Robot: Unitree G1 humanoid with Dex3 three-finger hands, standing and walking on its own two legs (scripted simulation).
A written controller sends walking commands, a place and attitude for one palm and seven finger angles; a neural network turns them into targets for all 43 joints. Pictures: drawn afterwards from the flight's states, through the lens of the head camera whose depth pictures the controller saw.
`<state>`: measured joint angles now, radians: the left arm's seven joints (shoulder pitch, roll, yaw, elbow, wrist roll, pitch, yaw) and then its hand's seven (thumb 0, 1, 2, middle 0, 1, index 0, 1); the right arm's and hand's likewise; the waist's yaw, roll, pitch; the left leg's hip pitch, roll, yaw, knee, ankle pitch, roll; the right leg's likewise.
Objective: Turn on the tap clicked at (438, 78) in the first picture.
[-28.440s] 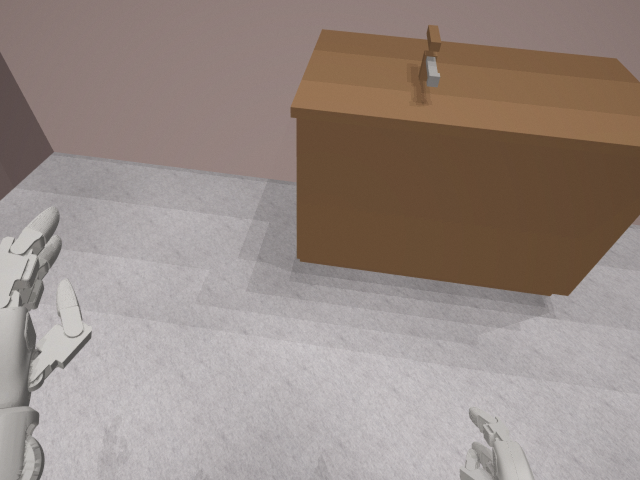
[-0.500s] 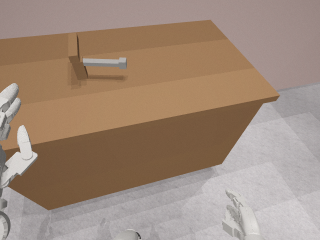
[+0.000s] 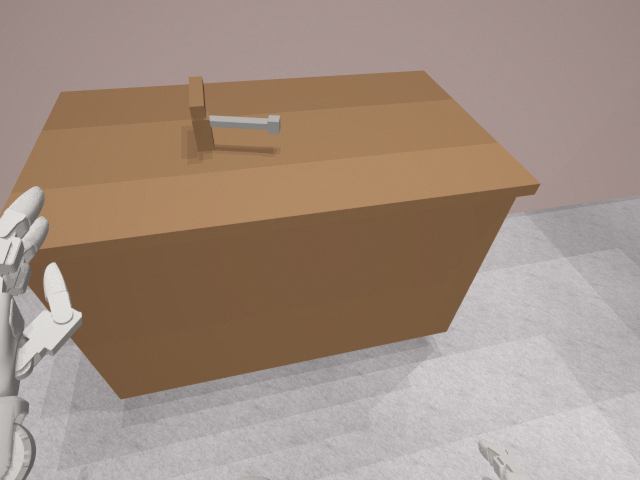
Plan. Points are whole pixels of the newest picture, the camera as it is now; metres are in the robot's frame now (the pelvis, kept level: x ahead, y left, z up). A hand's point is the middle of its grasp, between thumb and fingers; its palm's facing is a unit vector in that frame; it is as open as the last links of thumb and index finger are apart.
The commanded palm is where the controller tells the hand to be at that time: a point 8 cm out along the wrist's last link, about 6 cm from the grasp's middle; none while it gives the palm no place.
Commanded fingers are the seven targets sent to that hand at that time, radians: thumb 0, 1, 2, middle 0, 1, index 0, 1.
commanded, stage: stop stepping back and stand still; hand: left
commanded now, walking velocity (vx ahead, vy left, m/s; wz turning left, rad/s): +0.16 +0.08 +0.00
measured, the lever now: (274, 124) +0.78 +0.15 +0.06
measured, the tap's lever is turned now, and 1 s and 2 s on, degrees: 75 75 75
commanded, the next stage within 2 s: stand and check the lever's angle in 0.50 s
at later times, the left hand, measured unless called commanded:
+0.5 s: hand (73, 357) +0.18 +0.23 +0.17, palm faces +0.37 -0.87 -0.32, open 7.5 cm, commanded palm +0.13 +0.27 +0.19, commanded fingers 0.00 0.90 0.90 -0.20 -0.30 -0.20 -0.30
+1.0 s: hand (71, 305) +0.22 +0.25 +0.18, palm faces +0.38 -0.85 -0.35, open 7.5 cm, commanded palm +0.17 +0.29 +0.19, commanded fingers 0.00 0.90 0.90 -0.20 -0.30 -0.20 -0.30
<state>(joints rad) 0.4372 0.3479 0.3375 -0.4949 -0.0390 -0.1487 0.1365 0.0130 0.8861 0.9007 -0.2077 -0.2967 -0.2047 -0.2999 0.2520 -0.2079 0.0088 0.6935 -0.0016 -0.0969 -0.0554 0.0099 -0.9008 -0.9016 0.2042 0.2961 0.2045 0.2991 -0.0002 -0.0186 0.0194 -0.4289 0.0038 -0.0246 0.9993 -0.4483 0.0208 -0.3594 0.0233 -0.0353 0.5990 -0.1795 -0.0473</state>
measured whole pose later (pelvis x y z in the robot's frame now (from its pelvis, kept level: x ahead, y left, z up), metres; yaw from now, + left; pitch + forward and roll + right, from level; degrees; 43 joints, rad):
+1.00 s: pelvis +0.00 +0.01 +0.02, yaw -1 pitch -1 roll -1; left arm 0.44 0.34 0.32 -0.47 -0.05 -0.15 0.15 0.01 0.89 0.90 -0.21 -0.30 -0.21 -0.30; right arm 0.17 -0.18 0.02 0.62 0.00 -0.11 -0.07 0.01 -0.90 -0.90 0.20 0.30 0.20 0.30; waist 0.01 0.00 0.04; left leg -0.22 0.00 0.02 0.51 -0.26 0.02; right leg -0.19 -0.01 -0.02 0.48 -0.27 0.01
